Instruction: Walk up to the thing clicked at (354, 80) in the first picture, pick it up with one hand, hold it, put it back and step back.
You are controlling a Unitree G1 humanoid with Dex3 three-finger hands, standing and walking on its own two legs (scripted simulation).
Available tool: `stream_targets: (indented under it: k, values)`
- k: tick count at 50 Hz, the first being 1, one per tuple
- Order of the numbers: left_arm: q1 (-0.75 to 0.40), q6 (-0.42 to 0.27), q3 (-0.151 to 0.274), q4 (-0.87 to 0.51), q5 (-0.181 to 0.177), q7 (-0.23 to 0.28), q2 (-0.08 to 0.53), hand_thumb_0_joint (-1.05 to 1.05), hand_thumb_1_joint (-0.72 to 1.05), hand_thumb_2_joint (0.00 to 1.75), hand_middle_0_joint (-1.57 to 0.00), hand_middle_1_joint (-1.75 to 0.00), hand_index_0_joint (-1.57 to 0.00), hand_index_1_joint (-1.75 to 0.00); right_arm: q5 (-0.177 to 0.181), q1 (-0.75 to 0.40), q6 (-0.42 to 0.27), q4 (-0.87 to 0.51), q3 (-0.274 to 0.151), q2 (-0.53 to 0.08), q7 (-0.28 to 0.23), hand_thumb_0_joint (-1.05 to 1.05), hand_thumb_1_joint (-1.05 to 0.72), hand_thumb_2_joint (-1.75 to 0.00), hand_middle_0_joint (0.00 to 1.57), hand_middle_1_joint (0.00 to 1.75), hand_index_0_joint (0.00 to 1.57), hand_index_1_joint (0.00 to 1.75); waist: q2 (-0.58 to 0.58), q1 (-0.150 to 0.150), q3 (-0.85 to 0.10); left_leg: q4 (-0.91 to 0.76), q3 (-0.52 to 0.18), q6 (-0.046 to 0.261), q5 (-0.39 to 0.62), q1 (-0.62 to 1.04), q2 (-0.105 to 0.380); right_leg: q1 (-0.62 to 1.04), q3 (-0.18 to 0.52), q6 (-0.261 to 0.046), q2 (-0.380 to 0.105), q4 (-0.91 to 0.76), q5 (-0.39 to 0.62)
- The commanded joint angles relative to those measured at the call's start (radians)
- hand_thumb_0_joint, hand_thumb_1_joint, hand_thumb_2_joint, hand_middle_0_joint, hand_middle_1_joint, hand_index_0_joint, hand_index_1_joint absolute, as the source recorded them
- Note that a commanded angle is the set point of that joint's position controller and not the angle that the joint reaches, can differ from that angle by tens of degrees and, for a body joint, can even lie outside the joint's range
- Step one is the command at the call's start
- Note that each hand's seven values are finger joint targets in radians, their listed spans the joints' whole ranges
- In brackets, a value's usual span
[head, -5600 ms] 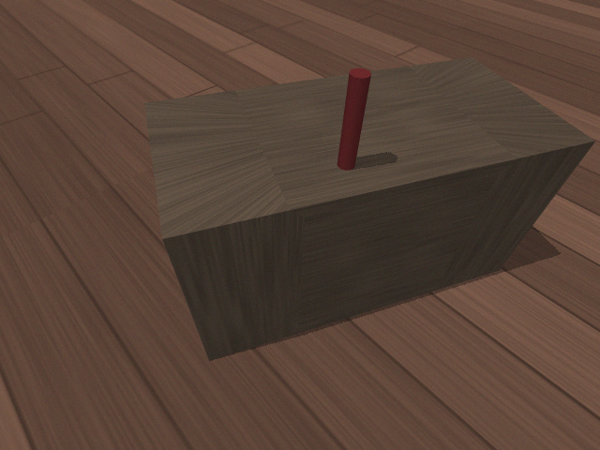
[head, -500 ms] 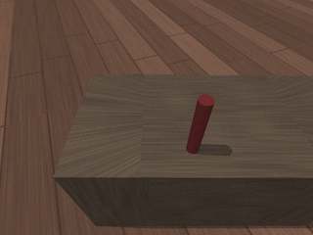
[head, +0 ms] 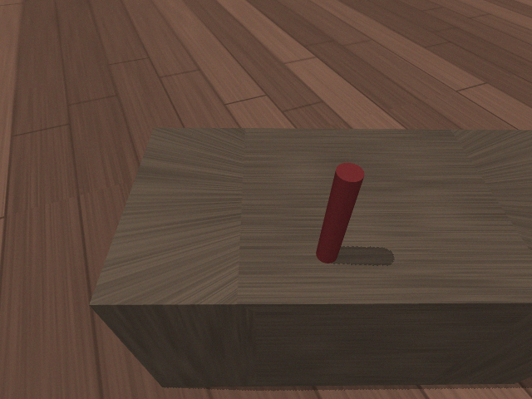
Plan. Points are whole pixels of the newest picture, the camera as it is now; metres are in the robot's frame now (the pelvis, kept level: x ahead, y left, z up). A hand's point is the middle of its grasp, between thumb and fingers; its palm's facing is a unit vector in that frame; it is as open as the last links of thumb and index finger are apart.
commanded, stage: stand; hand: right
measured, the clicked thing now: (336, 219) +0.45 -0.13 -0.01
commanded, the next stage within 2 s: rise first in 0.08 s
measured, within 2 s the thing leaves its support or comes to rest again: neither
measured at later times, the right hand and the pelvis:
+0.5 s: hand out of the picture +0.16 -0.25 -0.12, palm faces +0.22 +0.92 -0.32, open 13.0 cm; pelvis -0.01 +0.01 -0.01, yaw -1 degrees
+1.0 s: hand (440, 380) +0.17 -0.24 -0.03, palm faces +0.31 +0.88 -0.35, open 17.5 cm; pelvis +0.00 +0.03 +0.00, yaw -2 degrees
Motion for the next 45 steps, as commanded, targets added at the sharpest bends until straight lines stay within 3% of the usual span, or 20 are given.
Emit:
stream_targets:
  k: [1, 9, 10, 11, 13, 14, 16, 18, 19, 21, 24, 28, 29, 31, 32, 33, 36, 41, 42, 45]
  values:
    - [-0.035, -0.026, 0.041, -0.056, -0.004, 0.018, 0.219, 0.00, 0.90, 0.90, -0.20, -0.30, -0.20, -0.30, 0.000, -0.039, -0.019, -0.057, -0.037, -0.208, -0.017, 0.00, -0.90, -0.90, 0.20, 0.30, 0.20, 0.30, 0.000, -0.002, -0.061, -0.044, -0.076, 0.044, 0.168, -0.020, 0.104, 0.036, 0.116, -0.017, -0.123, -0.051, 0.172]
    - [-0.040, -0.026, 0.043, -0.058, -0.005, 0.019, 0.224, 0.00, 0.82, 0.82, -0.12, -0.22, -0.12, -0.22, -0.003, -0.031, -0.020, -0.057, -0.039, -0.210, -0.017, 0.00, -0.82, -0.82, 0.12, 0.22, 0.12, 0.22, -0.004, -0.004, -0.059, -0.050, -0.075, 0.043, 0.167, -0.026, 0.103, 0.035, 0.121, -0.019, -0.124, -0.050, 0.168]
    - [-0.391, -0.135, 0.036, -0.408, -0.096, 0.027, 0.057, 0.00, 0.74, 0.74, -0.05, -0.14, -0.04, -0.14, 0.081, -0.381, -0.094, -0.408, -0.009, -0.016, -0.027, 0.00, -0.74, -0.74, 0.06, 0.14, 0.06, 0.14, -0.056, 0.009, -0.043, 0.070, 0.030, 0.040, 0.107, -0.167, -0.045, -0.095, 0.042, -0.009, 0.002, 0.040, 0.094]
    - [-0.329, -0.150, 0.016, -0.439, -0.114, 0.046, 0.077, 0.00, 0.66, 0.66, -0.05, -0.06, -0.03, -0.08, 0.112, -0.348, -0.132, -0.440, -0.014, -0.054, -0.048, 0.00, -0.66, -0.66, 0.06, 0.06, 0.05, 0.06, -0.005, -0.031, -0.087, 0.035, 0.038, 0.048, 0.032, -0.089, -0.052, -0.031, 0.053, -0.001, -0.011, -0.005, 0.035]
    - [-0.127, -0.115, 0.127, -0.268, -0.109, 0.074, 0.219, 0.00, 0.50, 0.50, -0.05, -0.06, -0.03, -0.08, 0.101, -0.153, -0.101, -0.228, -0.126, -0.207, -0.082, 0.00, -0.50, -0.50, 0.06, 0.05, 0.05, 0.05, -0.011, -0.018, -0.036, 0.065, 0.040, 0.046, 0.013, -0.164, -0.052, -0.095, 0.040, -0.004, 0.001, 0.025, 0.014]
    - [-0.137, -0.114, 0.141, -0.287, -0.104, 0.080, 0.220, 0.00, 0.42, 0.42, -0.04, -0.06, -0.03, -0.07, 0.097, -0.192, -0.104, -0.274, -0.151, -0.225, -0.089, 0.00, -0.42, -0.42, 0.06, 0.05, 0.05, 0.05, -0.039, -0.013, -0.104, 0.092, 0.035, 0.045, 0.041, -0.162, -0.043, -0.089, 0.038, -0.005, 0.005, 0.057, 0.047]
    - [-0.131, -0.121, 0.134, -0.272, -0.088, 0.087, 0.155, 0.00, 0.26, 0.26, -0.04, -0.06, -0.04, -0.06, 0.078, -0.182, -0.112, -0.281, -0.148, -0.170, -0.095, 0.00, -0.26, -0.26, 0.06, 0.05, 0.05, 0.05, -0.037, -0.014, -0.200, 0.111, 0.029, 0.050, 0.082, -0.148, -0.044, -0.072, 0.043, -0.001, 0.000, 0.083, 0.108]
    - [-0.031, -0.111, 0.188, -0.282, -0.054, 0.080, 0.163, 0.00, 0.16, 0.22, -0.04, -0.06, -0.05, -0.05, 0.053, -0.008, -0.099, -0.329, -0.236, -0.207, -0.094, 0.00, -0.10, -0.20, 0.06, 0.05, 0.05, 0.05, -0.037, -0.037, -0.234, 0.119, 0.033, 0.053, 0.136, -0.131, -0.047, -0.078, 0.040, -0.006, 0.008, 0.087, 0.158]
    - [0.031, -0.104, 0.188, -0.281, -0.050, 0.078, 0.138, 0.00, 0.11, 0.19, -0.04, -0.06, -0.06, -0.04, 0.050, 0.068, -0.090, -0.330, -0.238, -0.187, -0.093, 0.00, -0.06, -0.18, 0.06, 0.05, 0.05, 0.05, -0.041, -0.033, -0.257, 0.115, 0.038, 0.051, 0.179, -0.099, -0.051, -0.051, 0.040, -0.004, 0.009, 0.081, 0.202]
    - [0.047, -0.101, 0.199, -0.359, -0.044, 0.084, 0.151, 0.00, -0.03, 0.12, -0.04, -0.06, -0.07, -0.03, 0.052, 0.021, -0.091, -0.455, -0.237, -0.187, -0.094, 0.00, 0.05, -0.15, 0.05, 0.05, 0.05, 0.05, -0.039, -0.013, -0.291, 0.102, 0.045, 0.044, 0.260, -0.074, -0.058, 0.002, 0.038, -0.002, 0.008, 0.077, 0.281]
    - [-0.001, -0.084, 0.145, -0.427, -0.052, 0.081, 0.051, 0.00, -0.19, 0.10, -0.05, -0.06, -0.07, -0.04, 0.061, -0.006, -0.073, -0.549, -0.179, -0.085, -0.086, 0.00, 0.19, -0.12, 0.05, 0.05, 0.05, 0.05, -0.046, -0.014, -0.210, 0.083, 0.044, 0.045, 0.226, -0.100, -0.056, -0.037, 0.033, -0.003, 0.007, 0.060, 0.232]
    - [-0.045, -0.092, 0.128, -0.503, -0.050, 0.092, 0.036, 0.00, -0.42, 0.08, -0.05, -0.06, -0.05, -0.06, 0.057, -0.002, -0.077, -0.638, -0.183, -0.094, -0.094, 0.00, 0.41, -0.08, 0.05, 0.05, 0.05, 0.05, -0.027, -0.016, -0.160, 0.052, 0.044, 0.045, 0.124, -0.112, -0.050, -0.056, 0.034, -0.010, 0.007, 0.036, 0.123]
    - [-0.058, -0.094, 0.151, -0.535, -0.047, 0.101, 0.073, 0.00, -0.45, 0.08, -0.05, -0.06, -0.05, -0.07, 0.054, 0.009, -0.081, -0.684, -0.212, -0.135, -0.099, 0.00, 0.45, -0.07, 0.05, 0.06, 0.05, 0.06, -0.036, -0.021, -0.177, 0.053, 0.044, 0.044, 0.143, -0.104, -0.046, -0.040, 0.033, -0.010, 0.011, 0.037, 0.141]
    - [-0.043, -0.098, 0.132, -0.583, -0.047, 0.109, 0.057, 0.00, -0.52, 0.06, -0.06, -0.06, -0.05, -0.06, 0.052, -0.003, -0.092, -0.756, -0.220, -0.151, -0.104, 0.00, 0.52, -0.05, 0.05, 0.06, 0.05, 0.06, -0.017, -0.022, -0.184, 0.052, 0.043, 0.040, 0.162, -0.089, -0.041, -0.022, 0.031, -0.012, 0.015, 0.040, 0.160]
    - [-0.037, -0.099, 0.116, -0.593, -0.047, 0.109, 0.034, 0.00, -0.53, 0.06, -0.06, -0.07, -0.05, -0.07, 0.053, 0.006, -0.094, -0.768, -0.205, -0.127, -0.103, 0.00, 0.52, -0.05, 0.05, 0.06, 0.05, 0.06, -0.020, -0.021, -0.175, 0.051, 0.041, 0.040, 0.164, -0.084, -0.039, -0.014, 0.030, -0.013, 0.015, 0.038, 0.163]
    - [-0.032, -0.101, 0.135, -0.627, -0.046, 0.115, 0.062, 0.00, -0.53, 0.06, -0.06, -0.07, -0.06, -0.07, 0.051, 0.017, -0.097, -0.800, -0.241, -0.164, -0.108, 0.00, 0.53, -0.05, 0.05, 0.06, 0.05, 0.06, -0.014, -0.023, -0.193, 0.052, 0.043, 0.038, 0.189, -0.071, -0.038, 0.004, 0.031, -0.014, 0.016, 0.042, 0.190]
    - [0.021, -0.100, 0.092, -0.652, -0.047, 0.113, 0.006, 0.00, -0.54, 0.06, -0.05, -0.07, -0.06, -0.07, 0.051, 0.072, -0.104, -0.859, -0.243, -0.148, -0.107, 0.00, 0.55, -0.05, 0.05, 0.06, 0.05, 0.06, -0.030, -0.037, -0.159, 0.048, 0.044, 0.036, 0.193, -0.060, -0.033, 0.008, 0.024, -0.013, 0.023, 0.033, 0.191]
    - [0.079, -0.090, 0.127, -0.648, -0.042, 0.108, 0.031, 0.00, -0.53, 0.05, -0.05, -0.07, -0.06, -0.06, 0.054, 0.138, -0.104, -0.926, -0.277, -0.146, -0.099, 0.00, 0.57, -0.04, 0.05, 0.06, 0.05, 0.06, -0.027, -0.028, -0.134, 0.047, 0.051, 0.029, 0.236, -0.060, -0.031, 0.030, 0.024, -0.015, 0.023, 0.030, 0.226]
    - [0.102, -0.088, 0.129, -0.644, -0.043, 0.107, 0.030, 0.00, -0.53, 0.05, -0.05, -0.06, -0.06, -0.06, 0.057, 0.150, -0.102, -0.927, -0.257, -0.120, -0.092, 0.00, 0.58, -0.04, 0.05, 0.06, 0.05, 0.06, -0.014, -0.016, -0.109, 0.041, 0.049, 0.027, 0.229, -0.071, -0.031, 0.026, 0.021, -0.017, 0.024, 0.028, 0.213]
    - [0.045, -0.094, 0.134, -0.685, -0.043, 0.101, 0.033, 0.00, -0.54, 0.05, -0.05, -0.06, -0.06, -0.06, 0.058, 0.143, -0.111, -1.002, -0.276, -0.131, -0.087, 0.00, 0.56, -0.04, 0.05, 0.06, 0.05, 0.06, 0.001, -0.026, -0.108, 0.037, 0.051, 0.023, 0.227, -0.063, -0.026, 0.028, 0.025, -0.019, 0.025, 0.027, 0.208]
